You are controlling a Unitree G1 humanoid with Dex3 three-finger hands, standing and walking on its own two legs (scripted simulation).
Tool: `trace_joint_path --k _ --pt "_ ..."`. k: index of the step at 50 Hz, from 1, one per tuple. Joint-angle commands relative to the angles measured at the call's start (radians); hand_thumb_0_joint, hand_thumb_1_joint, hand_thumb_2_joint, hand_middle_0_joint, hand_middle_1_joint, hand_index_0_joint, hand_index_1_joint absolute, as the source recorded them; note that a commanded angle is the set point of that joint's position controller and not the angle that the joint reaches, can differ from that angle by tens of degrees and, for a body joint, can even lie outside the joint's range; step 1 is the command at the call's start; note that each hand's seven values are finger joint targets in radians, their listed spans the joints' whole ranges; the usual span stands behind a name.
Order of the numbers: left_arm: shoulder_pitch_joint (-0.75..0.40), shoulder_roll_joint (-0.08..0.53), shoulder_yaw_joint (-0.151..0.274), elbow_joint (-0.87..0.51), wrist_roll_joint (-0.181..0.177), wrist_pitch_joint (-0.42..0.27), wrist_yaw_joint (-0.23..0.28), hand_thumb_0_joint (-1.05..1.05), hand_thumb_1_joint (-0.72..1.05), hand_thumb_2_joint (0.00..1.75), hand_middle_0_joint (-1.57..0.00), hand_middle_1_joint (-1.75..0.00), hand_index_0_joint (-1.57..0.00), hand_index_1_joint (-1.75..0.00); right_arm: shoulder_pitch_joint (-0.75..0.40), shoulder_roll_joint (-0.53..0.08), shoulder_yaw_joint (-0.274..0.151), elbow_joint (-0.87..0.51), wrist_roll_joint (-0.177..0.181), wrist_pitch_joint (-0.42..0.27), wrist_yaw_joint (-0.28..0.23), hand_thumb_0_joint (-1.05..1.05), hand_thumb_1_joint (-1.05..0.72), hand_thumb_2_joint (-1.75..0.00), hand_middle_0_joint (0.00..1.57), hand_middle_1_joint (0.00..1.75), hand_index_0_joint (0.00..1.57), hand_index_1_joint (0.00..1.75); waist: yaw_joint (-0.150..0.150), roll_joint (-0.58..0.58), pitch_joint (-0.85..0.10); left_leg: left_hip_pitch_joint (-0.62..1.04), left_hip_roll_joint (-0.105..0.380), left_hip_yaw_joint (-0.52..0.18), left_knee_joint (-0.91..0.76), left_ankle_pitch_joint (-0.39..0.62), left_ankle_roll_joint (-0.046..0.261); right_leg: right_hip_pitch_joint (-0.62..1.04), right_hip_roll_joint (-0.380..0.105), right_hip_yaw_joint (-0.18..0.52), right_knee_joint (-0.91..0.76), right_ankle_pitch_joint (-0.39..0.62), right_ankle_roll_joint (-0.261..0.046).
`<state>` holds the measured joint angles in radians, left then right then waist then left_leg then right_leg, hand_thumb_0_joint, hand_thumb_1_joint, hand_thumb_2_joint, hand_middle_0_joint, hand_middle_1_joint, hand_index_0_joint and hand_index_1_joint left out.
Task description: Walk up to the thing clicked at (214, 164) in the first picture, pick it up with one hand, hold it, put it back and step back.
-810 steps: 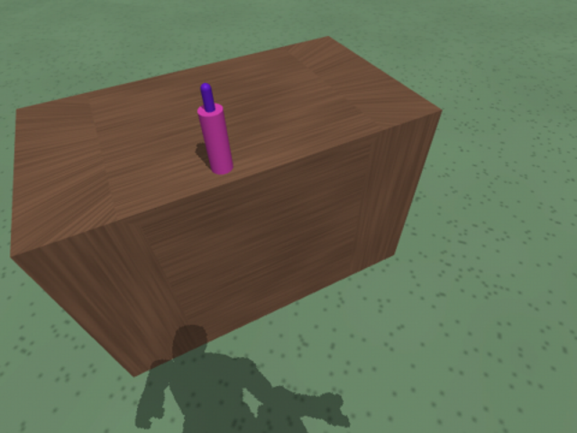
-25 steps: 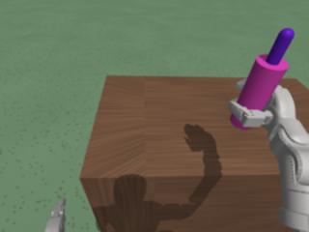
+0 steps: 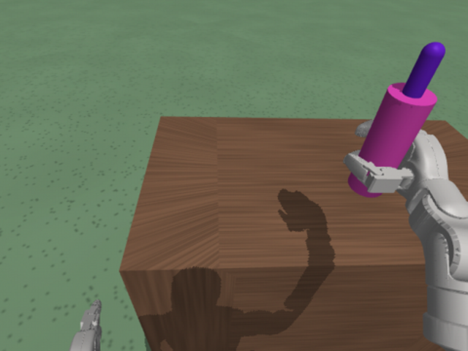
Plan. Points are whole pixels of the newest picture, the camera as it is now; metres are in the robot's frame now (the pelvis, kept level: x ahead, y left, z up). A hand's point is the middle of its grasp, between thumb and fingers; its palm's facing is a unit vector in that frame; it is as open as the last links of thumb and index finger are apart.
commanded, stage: hold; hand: right
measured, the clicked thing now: (394, 128) +0.33 -0.18 +0.28
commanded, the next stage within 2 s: crouch in 1.60 s
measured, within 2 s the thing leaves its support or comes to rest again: neither
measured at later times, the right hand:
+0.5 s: hand (372, 165) +0.32 -0.17 +0.22, palm faces +0.10 +0.99 -0.01, open 7.4 cm
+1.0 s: hand (371, 172) +0.32 -0.17 +0.22, palm faces +0.12 +0.99 -0.01, open 7.4 cm
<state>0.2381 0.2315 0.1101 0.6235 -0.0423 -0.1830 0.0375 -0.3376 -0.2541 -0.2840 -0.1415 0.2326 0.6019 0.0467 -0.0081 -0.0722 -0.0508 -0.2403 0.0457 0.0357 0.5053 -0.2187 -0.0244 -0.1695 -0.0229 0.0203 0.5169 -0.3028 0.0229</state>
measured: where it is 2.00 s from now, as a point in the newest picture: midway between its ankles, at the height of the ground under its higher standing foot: outside the picture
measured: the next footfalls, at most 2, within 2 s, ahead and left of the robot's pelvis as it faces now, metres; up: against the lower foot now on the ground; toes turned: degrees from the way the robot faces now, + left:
none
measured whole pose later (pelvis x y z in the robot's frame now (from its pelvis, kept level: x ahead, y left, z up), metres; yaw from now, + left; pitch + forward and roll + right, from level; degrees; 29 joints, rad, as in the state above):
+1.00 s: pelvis -0.01 +0.01 +0.00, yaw +0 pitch -4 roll +0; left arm 0.23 0.23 0.11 0.64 -0.04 -0.19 0.04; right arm -0.30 -0.24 -0.28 -0.12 0.23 0.56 0.04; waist 0.00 -0.07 -0.04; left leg -0.23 0.04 0.04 0.50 -0.21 -0.02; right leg -0.16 -0.03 0.03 0.51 -0.29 0.03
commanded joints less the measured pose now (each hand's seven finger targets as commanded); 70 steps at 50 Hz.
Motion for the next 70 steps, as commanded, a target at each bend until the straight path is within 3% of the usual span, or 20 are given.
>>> trace_joint_path --k 1,3,5,12,14,16,31,33,35,40,41,47,48,50,53,56,60,61,62,70 --pt "-0.143 0.116 0.037 -0.151 0.003 -0.064 0.006 0.0 -0.56 0.06 -0.05 -0.06 -0.05 -0.06 -0.431 -0.2 -0.073 -0.244 0.012 -0.093 -0.002 0.0 -0.42 -1.3 1.33 1.42 1.36 1.42 0.0 0.06 -0.194 0.079 -0.03 0.039 -0.071 0.135 0.011 0.008 0.032 -0.024 -0.07 0.175 -0.033" --pt "-0.166 0.134 0.052 -0.177 0.003 -0.064 0.011 0.0 -0.57 0.06 -0.05 -0.06 -0.05 -0.06 -0.412 -0.218 -0.094 -0.232 0.007 -0.088 -0.005 0.0 -0.42 -1.3 1.33 1.42 1.36 1.42 -0.003 0.072 -0.206 0.081 -0.031 0.038 -0.071 0.134 0.01 0.016 0.031 -0.026 -0.07 0.18 -0.032" --pt "-0.139 0.121 0.04 -0.158 0.004 -0.061 0.008 0.0 -0.56 0.06 -0.05 -0.05 -0.05 -0.06 -0.388 -0.155 -0.051 -0.237 0.016 -0.088 -0.001 0.0 -0.43 -1.3 1.33 1.42 1.36 1.42 -0.002 0.078 -0.204 0.088 -0.034 0.043 -0.061 0.165 0.014 0.018 0.027 -0.022 -0.068 0.212 -0.028" --pt "-0.139 0.125 0.047 -0.164 0.002 -0.056 0.005 0.0 -0.57 0.06 -0.06 -0.06 -0.05 -0.06 -0.4 -0.194 -0.074 -0.261 0.007 -0.089 -0.005 0.0 -0.45 -1.31 1.34 1.42 1.36 1.42 0.001 0.056 -0.186 0.079 -0.033 0.041 -0.067 0.159 0.015 0.014 0.029 -0.024 -0.074 0.205 -0.027" --pt "-0.121 0.089 0.02 -0.135 0.0 -0.053 0.0 0.0 -0.57 0.06 -0.06 -0.06 -0.05 -0.06 -0.391 -0.158 -0.038 -0.245 0.005 -0.091 0.0 0.0 -0.44 -1.31 1.34 1.42 1.36 1.42 0.007 0.046 -0.165 0.069 -0.034 0.042 -0.069 0.141 0.016 0.009 0.028 -0.024 -0.081 0.185 -0.026" --pt "-0.14 0.142 0.065 -0.175 0.001 -0.061 0.007 0.0 -0.57 0.06 -0.06 -0.06 -0.05 -0.06 -0.412 -0.186 -0.063 -0.244 0.008 -0.093 -0.003 0.0 -0.44 -1.31 1.34 1.43 1.36 1.43 0.013 0.059 -0.196 0.078 -0.039 0.045 -0.066 0.154 0.017 0.027 0.021 -0.017 -0.081 0.202 -0.025" --pt "-0.162 0.09 0.015 -0.148 0.0 -0.067 -0.003 0.0 -0.56 0.06 -0.05 -0.06 -0.05 -0.06 -0.403 -0.169 -0.048 -0.217 0.007 -0.108 -0.001 0.0 -0.44 -1.3 1.34 1.42 1.36 1.42 -0.002 0.049 -0.175 0.077 -0.031 0.038 -0.087 0.085 0.011 0.001 0.034 -0.028 -0.091 0.126 -0.032" --pt "-0.174 0.143 0.068 -0.138 0.001 -0.07 0.003 0.0 -0.56 0.06 -0.05 -0.05 -0.05 -0.06 -0.42 -0.2 -0.077 -0.232 0.011 -0.11 -0.006 0.0 -0.46 -1.3 1.34 1.42 1.37 1.42 -0.004 0.063 -0.169 0.073 -0.034 0.037 -0.087 0.084 0.012 -0.002 0.03 -0.026 -0.09 0.126 -0.033" --pt "-0.151 0.103 0.028 -0.127 0.002 -0.064 -0.004 0.0 -0.56 0.06 -0.05 -0.06 -0.05 -0.06 -0.394 -0.194 -0.071 -0.212 0.007 -0.109 -0.008 0.0 -0.44 -1.3 1.33 1.41 1.36 1.41 -0.004 0.06 -0.141 0.068 -0.034 0.039 -0.091 0.069 0.012 -0.019 0.032 -0.027 -0.092 0.11 -0.033" --pt "-0.166 0.141 0.056 -0.196 0.002 -0.073 0.004 0.0 -0.56 0.06 -0.05 -0.05 -0.05 -0.06 -0.397 -0.191 -0.07 -0.249 0.008 -0.125 -0.01 0.0 -0.47 -1.3 1.35 1.42 1.37 1.42 0.006 0.069 -0.182 0.078 -0.039 0.041 -0.085 0.074 0.015 0.007 0.024 -0.021 -0.097 0.117 -0.03" --pt "-0.15 0.093 0.021 -0.161 0.002 -0.07 -0.002 0.0 -0.57 0.06 -0.05 -0.06 -0.05 -0.06 -0.387 -0.163 -0.049 -0.234 0.008 -0.125 -0.008 0.0 -0.46 -1.3 1.35 1.42 1.37 1.42 0.004 0.062 -0.163 0.073 -0.036 0.04 -0.087 0.067 0.013 -0.004 0.03 -0.024 -0.093 0.11 -0.031" --pt "-0.155 0.098 0.028 -0.153 0.003 -0.075 0.006 0.0 -0.56 0.06 -0.05 -0.06 -0.05 -0.06 -0.37 -0.166 -0.048 -0.21 0.003 -0.133 -0.002 0.0 -0.47 -1.3 1.35 1.42 1.37 1.42 0.012 0.06 -0.179 0.074 -0.035 0.039 -0.087 0.078 0.01 0.008 0.03 -0.024 -0.091 0.114 -0.034" --pt "-0.157 0.137 0.062 -0.167 0.005 -0.078 0.011 0.0 -0.57 0.07 -0.06 -0.06 -0.05 -0.06 -0.389 -0.19 -0.062 -0.233 0.004 -0.135 -0.003 0.0 -0.46 -1.29 1.34 1.41 1.36 1.41 0.019 0.077 -0.182 0.072 -0.033 0.035 -0.093 0.074 0.006 0.006 0.034 -0.026 -0.088 0.105 -0.038" --pt "-0.153 0.098 0.022 -0.137 0.005 -0.081 0.006 0.0 -0.56 0.06 -0.05 -0.06 -0.05 -0.06 -0.367 -0.188 -0.061 -0.239 0.004 -0.145 -0.004 0.0 -0.48 -1.3 1.36 1.42 1.38 1.42 0.005 0.056 -0.137 0.061 -0.032 0.035 -0.097 0.036 0.007 -0.015 0.036 -0.029 -0.094 0.07 -0.037" --pt "-0.168 0.14 0.062 -0.168 0.005 -0.089 0.012 0.0 -0.56 0.06 -0.05 -0.06 -0.05 -0.06 -0.389 -0.187 -0.06 -0.255 0.01 -0.156 0.002 0.0 -0.48 -1.29 1.35 1.41 1.37 1.41 0.014 0.063 -0.178 0.07 -0.036 0.038 -0.09 0.056 0.009 0.004 0.03 -0.023 -0.095 0.092 -0.034" --pt "-0.134 0.117 0.045 -0.139 0.004 -0.086 0.011 0.0 -0.56 0.06 -0.05 -0.06 -0.05 -0.06 -0.337 -0.204 -0.086 -0.242 0.009 -0.157 0.0 0.0 -0.48 -1.3 1.35 1.42 1.37 1.42 0.002 0.059 -0.164 0.078 -0.034 0.037 -0.081 0.098 0.01 0.004 0.03 -0.025 -0.084 0.136 -0.031" --pt "-0.145 0.106 0.03 -0.166 0.007 -0.083 0.012 0.0 -0.56 0.06 -0.05 -0.06 -0.05 -0.06 -0.384 -0.156 -0.033 -0.262 0.008 -0.158 0.001 0.0 -0.49 -1.31 1.35 1.43 1.38 1.43 0.016 0.055 -0.192 0.08 -0.037 0.042 -0.073 0.131 0.013 0.026 0.025 -0.021 -0.083 0.17 -0.026" --pt "-0.152 0.128 0.047 -0.169 0.005 -0.085 0.016 0.0 -0.57 0.06 -0.06 -0.06 -0.05 -0.06 -0.378 -0.193 -0.069 -0.265 0.011 -0.154 -0.001 0.0 -0.51 -1.31 1.36 1.43 1.38 1.43 0.005 0.046 -0.185 0.077 -0.038 0.04 -0.075 0.123 0.013 0.02 0.025 -0.02 -0.082 0.163 -0.026" --pt "-0.166 0.108 0.036 -0.155 0.006 -0.084 0.014 0.0 -0.57 0.07 -0.06 -0.06 -0.05 -0.07 -0.396 -0.167 -0.037 -0.261 0.004 -0.15 0.001 0.0 -0.49 -1.31 1.36 1.43 1.38 1.43 0.012 0.027 -0.209 0.083 -0.034 0.04 -0.07 0.142 0.014 0.03 0.028 -0.021 -0.081 0.181 -0.025" --pt "-0.137 0.118 0.048 -0.133 0.007 -0.069 0.01 0.0 -0.57 0.06 -0.06 -0.06 -0.05 -0.06 -0.367 -0.178 -0.066 -0.198 0.005 -0.131 0.007 0.0 -0.5 -1.31 1.36 1.43 1.38 1.43 0.005 0.078 -0.201 0.096 -0.034 0.043 -0.063 0.209 0.011 0.033 0.026 -0.022 -0.068 0.25 -0.026"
